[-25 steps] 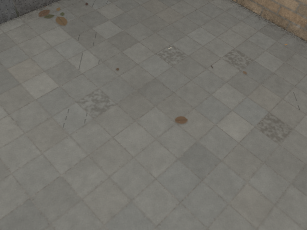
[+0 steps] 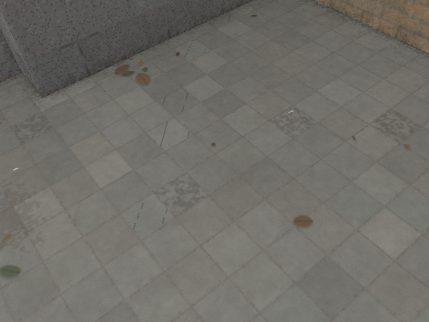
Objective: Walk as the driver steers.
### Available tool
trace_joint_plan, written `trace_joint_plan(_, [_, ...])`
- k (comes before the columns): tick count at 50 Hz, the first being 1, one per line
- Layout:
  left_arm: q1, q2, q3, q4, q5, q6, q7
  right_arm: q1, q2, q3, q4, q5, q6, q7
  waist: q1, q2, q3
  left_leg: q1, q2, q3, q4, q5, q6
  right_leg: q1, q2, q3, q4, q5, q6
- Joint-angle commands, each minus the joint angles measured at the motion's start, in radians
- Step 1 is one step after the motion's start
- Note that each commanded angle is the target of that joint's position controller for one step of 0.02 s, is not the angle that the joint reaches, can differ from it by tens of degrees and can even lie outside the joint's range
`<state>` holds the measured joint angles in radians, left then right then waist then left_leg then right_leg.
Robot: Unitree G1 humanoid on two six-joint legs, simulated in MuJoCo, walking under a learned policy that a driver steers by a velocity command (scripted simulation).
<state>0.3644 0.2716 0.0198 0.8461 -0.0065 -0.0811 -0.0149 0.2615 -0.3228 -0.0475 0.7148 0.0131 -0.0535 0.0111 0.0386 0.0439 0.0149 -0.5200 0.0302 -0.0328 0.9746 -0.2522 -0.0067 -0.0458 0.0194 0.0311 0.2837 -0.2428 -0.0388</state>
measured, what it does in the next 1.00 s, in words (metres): walks ahead, turning right: left foot, then right foot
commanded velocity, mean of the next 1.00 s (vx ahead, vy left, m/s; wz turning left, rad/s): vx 0.49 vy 0.00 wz -0.40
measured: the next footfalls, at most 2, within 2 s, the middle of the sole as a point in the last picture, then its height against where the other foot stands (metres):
left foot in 0.26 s outside the picture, level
right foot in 0.78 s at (299, 308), level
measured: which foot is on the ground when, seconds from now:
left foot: up 0.00-0.24, down 0.26-0.80, up 0.82-1.00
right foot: down 0.00-0.28, up 0.30-0.76, down 0.78-1.00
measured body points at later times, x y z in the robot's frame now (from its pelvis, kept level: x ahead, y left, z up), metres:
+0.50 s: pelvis +0.27 +0.05 -0.01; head +0.29 +0.05 +0.44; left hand +0.43 +0.32 -0.11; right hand +0.31 -0.24 -0.11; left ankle +0.28 +0.15 -0.75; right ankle +0.29 -0.11 -0.67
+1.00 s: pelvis +0.52 -0.08 -0.01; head +0.56 -0.11 +0.44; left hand +0.74 +0.13 -0.10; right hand +0.56 -0.40 -0.11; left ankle +0.64 +0.08 -0.67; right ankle +0.52 -0.15 -0.75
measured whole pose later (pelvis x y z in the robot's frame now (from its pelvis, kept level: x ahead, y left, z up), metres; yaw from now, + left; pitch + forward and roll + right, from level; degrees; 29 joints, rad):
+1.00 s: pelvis +0.52 -0.08 -0.01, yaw -27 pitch +1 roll +1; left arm 0.30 0.29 0.06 0.66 -0.01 -0.05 -0.02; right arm 0.13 -0.32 -0.05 0.72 -0.01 -0.10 0.01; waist 0.03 0.03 0.07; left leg -0.58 0.10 -0.07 1.05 -0.28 -0.03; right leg -0.25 0.10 0.05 0.40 -0.16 -0.11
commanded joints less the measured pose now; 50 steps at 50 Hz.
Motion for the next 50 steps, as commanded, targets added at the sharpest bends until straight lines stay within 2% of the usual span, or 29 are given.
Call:
trace_joint_plan(1, [0.005, 0.172, 0.035, -0.053, -0.001, -0.003, 0.008, -0.152, -0.036, -0.009, -0.114, -0.003, -0.026, 0.012, 0.036, -0.157, 0.075, -0.221, 0.035, 0.022, -0.112, 0.106, -0.026, 0.07, -0.213, 0.173, -0.163, 0.165, -0.159])
trace_joint_plan(4, [0.041, 0.186, 0.034, -0.039, -0.004, 0.005, 0.014, -0.242, 0.001, 0.006, -0.145, 0.0, -0.036, 0.025, 0.062, -0.152, 0.096, -0.133, 0.017, 0.049, -0.304, 0.226, -0.03, 0.016, -0.199, 0.108, -0.169, 0.248, -0.153])
trace_joint_plan(7, [0.097, 0.199, 0.037, -0.017, -0.016, 0.014, 0.019, -0.309, -0.008, 0.003, -0.174, 0.007, -0.045, 0.041, 0.065, -0.14, 0.12, -0.067, -0.008, 0.042, -0.406, 0.265, -0.017, 0.01, -0.234, 0.136, -0.154, 0.292, -0.156])
trace_joint_plan(10, [0.078, 0.226, 0.054, -0.02, -0.02, 0.02, 0.031, -0.272, -0.058, -0.013, -0.174, 0.007, -0.056, 0.041, -0.001, -0.151, 0.097, 0.025, -0.018, 0.004, -0.461, 0.239, 0.016, 0.058, -0.276, 0.167, -0.089, 0.424, -0.12])
trace_joint_plan(11, [0.067, 0.238, 0.059, -0.024, -0.019, 0.023, 0.032, -0.218, -0.085, -0.025, -0.163, 0.005, -0.056, 0.034, -0.039, -0.159, 0.053, 0.118, -0.037, 0.016, -0.466, 0.206, 0.034, 0.061, -0.268, 0.158, -0.018, 0.573, -0.108])
trace_joint_plan(12, [0.053, 0.232, 0.058, -0.029, -0.014, 0.028, 0.031, -0.095, -0.119, -0.045, -0.13, 0.005, -0.054, 0.022, -0.111, -0.147, -0.035, 0.303, -0.054, 0.037, -0.489, 0.208, 0.061, 0.027, -0.226, 0.124, 0.132, 0.693, -0.084])
trace_joint_plan(13, [0.049, 0.202, 0.045, -0.045, 0.0, 0.026, 0.03, 0.065, -0.16, -0.063, -0.098, 0.0, -0.047, 0.007, -0.191, -0.134, -0.164, 0.578, 0.017, -0.015, -0.457, 0.199, 0.095, -0.109, -0.176, 0.103, 0.353, 0.599, -0.05])
trace_joint_plan(14, [0.154, 0.068, 0.008, -0.079, 0.015, 0.017, 0.026, 0.191, -0.266, -0.087, -0.083, -0.029, -0.038, -0.004, -0.168, 0.102, -0.367, 0.97, 0.299, -0.379, -0.454, 0.065, 0.207, -0.437, -0.035, 0.044, 0.744, 0.153, 0.01])
trace_joint_plan(15, [0.207, 0.062, 0.002, -0.068, -0.02, 0.004, 0.025, 0.196, -0.208, -0.07, -0.077, -0.029, -0.036, 0.005, -0.145, 0.273, -0.476, 0.969, 0.41, -0.716, -0.642, -0.122, 0.271, -0.555, 0.022, 0.12, 0.941, -0.319, 0.022])
trace_joint_plan(16, [0.106, 0.171, 0.037, -0.08, -0.051, 0.004, 0.023, 0.119, -0.128, -0.047, -0.075, -0.019, -0.037, 0.004, -0.144, 0.165, -0.272, 0.81, 0.364, -0.598, -0.687, -0.2, 0.226, -0.634, -0.041, 0.129, 1.011, -0.271, 0.017])
trace_joint_plan(17, [0.028, 0.179, 0.042, -0.099, -0.053, 0.005, 0.024, 0.06, -0.094, -0.038, -0.072, -0.012, -0.036, 0.002, -0.126, 0.1, -0.147, 0.676, 0.328, -0.441, -0.699, -0.142, 0.202, -0.653, -0.086, 0.089, 0.999, -0.191, 0.014])
trace_joint_plan(18, [-0.006, 0.159, 0.041, -0.104, -0.039, 0.009, 0.025, 0.011, -0.071, -0.032, -0.061, -0.014, -0.039, 0.004, -0.097, 0.045, -0.072, 0.55, 0.285, -0.334, -0.73, -0.029, 0.193, -0.623, -0.117, 0.079, 0.956, -0.131, 0.018])
trace_joint_plan(19, [0.0, 0.145, 0.047, -0.098, -0.03, 0.02, 0.024, -0.026, -0.048, -0.028, -0.055, -0.023, -0.047, 0.006, -0.064, 0.063, -0.041, 0.465, 0.248, -0.242, -0.761, 0.046, 0.184, -0.575, -0.145, 0.085, 0.916, -0.084, 0.021])
trace_joint_plan(21, [0.029, 0.102, 0.045, -0.087, -0.032, 0.045, 0.021, -0.071, -0.038, -0.032, -0.04, -0.026, -0.064, 0.008, -0.027, 0.068, -0.013, 0.369, 0.228, -0.14, -0.821, 0.118, 0.196, -0.514, -0.161, 0.074, 0.902, -0.048, 0.032])
trace_joint_plan(24, [-0.033, 0.086, 0.046, -0.126, -0.021, 0.065, 0.024, -0.087, -0.06, -0.043, -0.009, -0.023, -0.081, 0.006, -0.014, 0.031, 0.045, 0.333, 0.24, -0.039, -0.872, 0.195, 0.214, -0.584, -0.174, 0.086, 0.831, 0.027, 0.052])
trace_joint_plan(30, [-0.223, 0.062, 0.031, -0.199, -0.015, 0.04, -0.019, -0.037, -0.121, -0.058, 0.031, -0.017, -0.064, -0.009, -0.081, -0.024, 0.085, 0.414, 0.217, 0.148, -0.876, 0.29, 0.189, -0.591, -0.149, 0.003, 0.483, 0.293, 0.04])
trace_joint_plan(33, [-0.308, 0.07, 0.03, -0.251, -0.017, 0.041, -0.036, 0.014, -0.15, -0.068, 0.056, 0.001, -0.043, -0.01, -0.109, -0.029, 0.104, 0.529, 0.247, 0.179, -0.843, 0.321, 0.171, -0.624, -0.139, -0.027, 0.389, 0.259, 0.011])
trace_joint_plan(35, [-0.328, 0.086, 0.037, -0.281, -0.015, 0.043, -0.044, 0.026, -0.168, -0.075, 0.066, 0.012, -0.024, -0.011, -0.101, -0.017, 0.093, 0.6, 0.262, 0.201, -0.777, 0.451, 0.152, -0.618, -0.112, -0.062, 0.357, 0.178, -0.017])
trace_joint_plan(37, [-0.265, 0.125, 0.059, -0.289, -0.013, 0.051, -0.044, 0.017, -0.198, -0.083, 0.062, 0.02, -0.008, -0.016, -0.047, 0.023, 0.019, 0.635, 0.256, 0.231, -0.612, 0.79, 0.127, -0.489, -0.04, -0.122, 0.355, 0.071, -0.059])
trace_joint_plan(38, [-0.145, 0.163, 0.083, -0.266, -0.014, 0.056, -0.039, 0.005, -0.201, -0.082, 0.057, 0.024, 0.001, -0.018, 0.025, 0.025, -0.052, 0.607, 0.234, 0.254, -0.437, 0.896, 0.107, -0.331, 0.011, -0.148, 0.331, 0.062, -0.088])
trace_joint_plan(39, [0.029, 0.224, 0.119, -0.221, -0.018, 0.065, -0.024, 0.008, -0.175, -0.07, 0.051, 0.02, 0.002, -0.022, 0.112, -0.003, -0.145, 0.471, 0.193, 0.274, -0.194, 0.825, 0.069, -0.06, 0.044, -0.126, 0.289, 0.107, -0.127])
trace_joint_plan(40, [0.104, 0.329, 0.145, -0.206, -0.026, 0.075, -0.002, 0.066, -0.065, -0.035, 0.016, -0.022, -0.007, -0.02, 0.08, -0.225, -0.221, 0.12, 0.094, 0.273, 0.159, 0.172, 0.011, 0.25, -0.173, 0.247, 0.26, 0.098, -0.226])
trace_joint_plan(41, [0.06, 0.361, 0.137, -0.257, -0.018, 0.054, -0.011, 0.088, -0.023, -0.009, -0.027, -0.022, -0.041, -0.01, 0.019, -0.308, -0.388, -0.154, -0.092, 0.04, 0.417, -0.373, -0.023, 0.433, -0.362, 0.821, 0.066, -0.111, -0.408])
trace_joint_plan(42, [0.049, 0.262, 0.11, -0.26, -0.014, 0.035, -0.023, -0.036, -0.132, -0.034, -0.041, 0.016, -0.065, 0.001, 0.085, -0.153, -0.333, -0.259, -0.03, -0.078, 0.44, -0.302, -0.004, 0.404, -0.351, 0.758, -0.006, -0.151, -0.345])
trace_joint_plan(43, [0.021, 0.229, 0.1, -0.251, -0.01, 0.022, -0.023, -0.084, -0.129, -0.031, -0.061, 0.032, -0.08, 0.005, 0.064, -0.135, -0.195, -0.285, 0.009, -0.059, 0.375, -0.212, 0.019, 0.278, -0.314, 0.609, -0.006, -0.099, -0.304])
trace_joint_plan(44, [-0.044, 0.203, 0.092, -0.254, -0.011, 0.018, -0.021, -0.085, -0.112, -0.027, -0.049, 0.012, -0.085, -0.004, 0.015, -0.049, -0.118, -0.238, 0.054, -0.057, 0.282, -0.139, 0.021, 0.134, -0.265, 0.493, 0.001, 0.017, -0.267])
trace_joint_plan(45, [-0.094, 0.172, 0.082, -0.267, -0.004, 0.016, -0.017, -0.076, -0.121, -0.034, -0.04, -0.009, -0.081, -0.01, -0.019, -0.057, -0.083, -0.172, 0.079, -0.059, 0.203, -0.093, 0.015, 0.031, -0.231, 0.411, -0.005, 0.141, -0.251])
trace_joint_plan(46, [-0.118, 0.162, 0.076, -0.282, 0.007, 0.016, -0.012, -0.058, -0.122, -0.037, -0.035, -0.015, -0.07, -0.008, -0.044, -0.082, -0.076, -0.113, 0.089, -0.062, 0.179, -0.062, 0.008, -0.034, -0.21, 0.376, -0.025, 0.212, -0.249])
trace_joint_plan(50, [-0.094, 0.189, 0.084, -0.262, -0.003, 0.011, 0.011, -0.092, -0.074, -0.024, -0.04, -0.032, -0.04, -0.01, -0.047, -0.072, -0.044, -0.09, 0.066, -0.029, 0.008, 0.046, -0.057, -0.144, -0.168, 0.268, -0.059, 0.36, -0.258])
Velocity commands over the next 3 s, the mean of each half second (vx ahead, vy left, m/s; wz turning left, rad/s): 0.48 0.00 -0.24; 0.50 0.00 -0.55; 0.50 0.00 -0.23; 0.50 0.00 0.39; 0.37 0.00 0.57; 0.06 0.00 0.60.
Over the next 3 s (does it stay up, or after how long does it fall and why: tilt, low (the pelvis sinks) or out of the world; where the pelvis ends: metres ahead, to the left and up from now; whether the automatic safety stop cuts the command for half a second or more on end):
stays up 1.34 -0.37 -0.01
